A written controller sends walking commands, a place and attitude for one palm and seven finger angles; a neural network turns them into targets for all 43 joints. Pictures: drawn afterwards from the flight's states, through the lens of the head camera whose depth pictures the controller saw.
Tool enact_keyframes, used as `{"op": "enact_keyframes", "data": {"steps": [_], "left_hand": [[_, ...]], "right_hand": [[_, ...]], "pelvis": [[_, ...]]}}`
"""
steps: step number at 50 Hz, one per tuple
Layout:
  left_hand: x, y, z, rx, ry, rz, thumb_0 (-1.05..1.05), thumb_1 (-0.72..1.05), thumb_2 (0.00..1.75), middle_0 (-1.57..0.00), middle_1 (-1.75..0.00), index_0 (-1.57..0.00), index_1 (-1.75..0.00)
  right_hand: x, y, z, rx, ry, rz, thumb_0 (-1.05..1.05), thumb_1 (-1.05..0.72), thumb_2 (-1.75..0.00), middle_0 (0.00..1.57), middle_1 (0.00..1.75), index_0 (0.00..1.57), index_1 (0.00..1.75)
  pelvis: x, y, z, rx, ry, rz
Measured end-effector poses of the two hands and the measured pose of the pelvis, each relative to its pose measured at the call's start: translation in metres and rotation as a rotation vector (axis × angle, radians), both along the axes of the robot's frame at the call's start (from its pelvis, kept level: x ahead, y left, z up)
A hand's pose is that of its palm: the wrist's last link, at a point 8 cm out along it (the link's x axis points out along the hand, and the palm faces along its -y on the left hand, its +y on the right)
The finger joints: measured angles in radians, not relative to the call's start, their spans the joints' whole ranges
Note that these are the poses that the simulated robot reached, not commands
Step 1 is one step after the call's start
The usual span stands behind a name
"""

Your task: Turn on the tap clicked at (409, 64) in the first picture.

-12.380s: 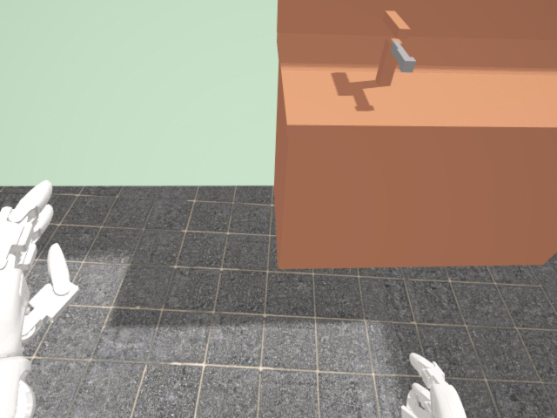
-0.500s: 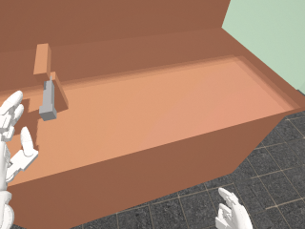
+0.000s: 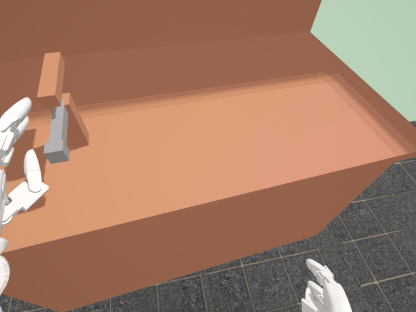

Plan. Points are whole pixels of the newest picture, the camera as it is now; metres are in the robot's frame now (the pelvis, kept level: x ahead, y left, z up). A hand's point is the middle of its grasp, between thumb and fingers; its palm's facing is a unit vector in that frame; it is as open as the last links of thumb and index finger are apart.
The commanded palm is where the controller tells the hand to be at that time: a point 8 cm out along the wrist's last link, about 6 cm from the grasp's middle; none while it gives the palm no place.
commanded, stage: look again from close up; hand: left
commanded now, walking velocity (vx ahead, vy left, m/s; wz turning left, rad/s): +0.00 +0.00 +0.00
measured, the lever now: (57, 151) +0.32 +0.30 +0.13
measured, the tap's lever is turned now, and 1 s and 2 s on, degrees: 0 0 0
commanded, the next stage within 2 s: come to a stop and stand still in 0.20 s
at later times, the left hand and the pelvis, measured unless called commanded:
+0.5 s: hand (22, 212) +0.20 +0.27 +0.16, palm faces +0.42 -0.86 -0.29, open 7.4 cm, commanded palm +0.14 +0.30 +0.18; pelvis -0.02 +0.02 +0.00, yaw -2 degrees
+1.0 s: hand (16, 216) +0.20 +0.29 +0.15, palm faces +0.36 -0.85 -0.39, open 7.4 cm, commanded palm +0.14 +0.31 +0.18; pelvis -0.02 +0.04 +0.00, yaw -1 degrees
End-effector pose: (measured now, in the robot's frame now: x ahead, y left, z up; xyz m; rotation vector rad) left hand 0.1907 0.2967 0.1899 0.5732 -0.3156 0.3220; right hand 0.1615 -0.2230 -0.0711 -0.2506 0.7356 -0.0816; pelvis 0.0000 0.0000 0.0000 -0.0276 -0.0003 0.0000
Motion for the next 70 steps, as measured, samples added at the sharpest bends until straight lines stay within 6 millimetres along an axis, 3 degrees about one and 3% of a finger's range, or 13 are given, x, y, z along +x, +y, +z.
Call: {"op": "enact_keyframes", "data": {"steps": [4, 9, 12, 20, 31, 34, 37, 40, 44, 50, 53, 58, 70], "left_hand": [[0.012, 0.021, 0.013, -0.026, -0.089, 0.05, 0.01, 0.89, 0.9, -0.21, -0.3, -0.22, -0.3], [0.003, -0.012, -0.009, -0.107, 0.003, -0.064, 0.01, 0.9, 0.9, -0.2, -0.3, -0.21, -0.3], [-0.009, -0.018, -0.023, -0.126, 0.067, -0.106, 0.01, 0.89, 0.9, -0.21, -0.3, -0.21, -0.3], [-0.032, 0.015, -0.018, -0.148, -0.023, 0.013, 0.01, 0.89, 0.9, -0.21, -0.3, -0.22, -0.3], [-0.027, 0.014, -0.028, -0.194, -0.021, -0.017, 0.01, 0.89, 0.9, -0.21, -0.3, -0.21, -0.3], [-0.018, 0.028, -0.009, -0.038, -0.066, -0.027, 0.01, 0.89, 0.9, -0.21, -0.3, -0.22, -0.3], [-0.008, 0.05, 0.009, -0.029, -0.152, 0.0, 0.01, 0.89, 0.9, -0.21, -0.3, -0.22, -0.3], [-0.012, 0.039, 0.008, -0.06, -0.131, -0.027, 0.01, 0.89, 0.9, -0.2, -0.3, -0.21, -0.3], [-0.025, 0.018, -0.011, -0.082, -0.018, -0.098, 0.01, 0.89, 0.9, -0.2, -0.3, -0.21, -0.3], [-0.034, 0.03, -0.025, -0.107, 0.014, -0.022, 0.01, 0.89, 0.9, -0.21, -0.3, -0.22, -0.3], [-0.033, 0.034, -0.02, -0.133, -0.044, 0.02, 0.01, 0.89, 0.9, -0.21, -0.3, -0.22, -0.3], [-0.028, 0.021, -0.012, -0.159, -0.103, 0.001, 0.01, 0.89, 0.9, -0.21, -0.3, -0.21, -0.3], [-0.02, 0.012, -0.017, -0.147, -0.015, -0.028, 0.01, 0.89, 0.9, -0.21, -0.3, -0.21, -0.3]], "right_hand": [[-0.004, 0.003, -0.001, 0.032, -0.013, 0.026, 0.02, -0.91, -0.9, 0.2, 0.3, 0.2, 0.3], [-0.011, 0.003, 0.006, 0.054, -0.08, -0.031, 0.02, -0.91, -0.9, 0.2, 0.3, 0.2, 0.3], [-0.017, 0.003, 0.009, 0.035, -0.088, -0.059, 0.02, -0.91, -0.9, 0.2, 0.3, 0.2, 0.3], [-0.024, 0.012, 0.014, -0.016, -0.073, -0.012, 0.02, -0.91, -0.9, 0.2, 0.3, 0.2, 0.3], [-0.017, 0.035, 0.022, -0.001, -0.109, 0.017, 0.02, -0.91, -0.9, 0.2, 0.3, 0.2, 0.3], [-0.018, 0.041, 0.019, -0.017, -0.095, 0.06, 0.02, -0.91, -0.9, 0.2, 0.3, 0.2, 0.3], [-0.021, 0.046, 0.013, 0.008, -0.076, 0.075, 0.02, -0.91, -0.9, 0.2, 0.3, 0.2, 0.3], [-0.025, 0.046, 0.009, 0.048, -0.093, 0.041, 0.02, -0.91, -0.9, 0.2, 0.3, 0.2, 0.3], [-0.034, 0.044, 0.003, 0.059, -0.076, -0.011, 0.02, -0.91, -0.9, 0.2, 0.3, 0.2, 0.3], [-0.038, 0.039, -0.002, 0.02, -0.02, -0.012, 0.02, -0.91, -0.9, 0.2, 0.3, 0.2, 0.3], [-0.032, 0.038, 0.001, 0.009, -0.026, 0.009, 0.02, -0.91, -0.9, 0.2, 0.3, 0.2, 0.3], [-0.015, 0.035, 0.011, 0.006, -0.077, 0.024, 0.02, -0.91, -0.9, 0.2, 0.3, 0.2, 0.3], [0.006, 0.027, 0.023, 0.0, -0.122, 0.01, 0.02, -0.91, -0.9, 0.2, 0.3, 0.2, 0.3]], "pelvis": [[-0.006, 0.002, 0.0, 0.004, 0.0, -0.027], [-0.009, 0.012, 0.0, 0.008, -0.009, -0.045], [-0.011, 0.013, 0.0, 0.009, -0.016, -0.042], [-0.022, 0.016, 0.0, 0.0, -0.036, -0.026], [-0.025, 0.027, 0.001, -0.007, -0.036, -0.028], [-0.028, 0.026, -0.001, -0.009, -0.022, -0.017], [-0.032, 0.028, -0.001, -0.006, -0.011, -0.026], [-0.03, 0.036, -0.002, -0.001, -0.007, -0.04], [-0.026, 0.04, -0.003, 0.005, -0.006, -0.043], [-0.022, 0.036, -0.003, 0.004, -0.019, -0.018], [-0.021, 0.033, -0.002, 0.001, -0.024, -0.012], [-0.017, 0.029, -0.001, -0.004, -0.023, -0.015], [-0.012, 0.023, 0.001, -0.003, -0.019, -0.022]]}}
